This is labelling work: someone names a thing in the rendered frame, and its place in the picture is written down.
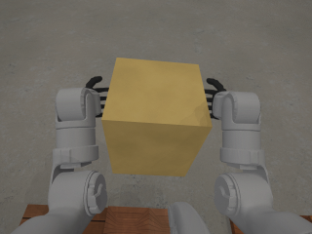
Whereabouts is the right robot thigh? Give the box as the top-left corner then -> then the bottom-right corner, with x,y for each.
168,202 -> 212,234

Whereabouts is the robot right hand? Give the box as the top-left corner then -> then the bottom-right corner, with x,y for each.
204,78 -> 226,120

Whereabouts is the robot left hand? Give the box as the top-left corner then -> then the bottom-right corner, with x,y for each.
85,76 -> 109,118

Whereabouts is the robot left forearm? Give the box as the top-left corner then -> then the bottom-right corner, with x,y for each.
48,87 -> 101,209

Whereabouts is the robot right forearm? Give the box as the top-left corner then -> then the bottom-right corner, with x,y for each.
213,91 -> 274,203

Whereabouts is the robot right upper arm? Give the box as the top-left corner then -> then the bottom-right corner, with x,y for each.
214,172 -> 312,234

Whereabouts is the robot left upper arm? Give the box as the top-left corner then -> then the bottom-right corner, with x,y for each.
11,170 -> 108,234

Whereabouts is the carton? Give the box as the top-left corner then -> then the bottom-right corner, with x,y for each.
101,58 -> 213,176

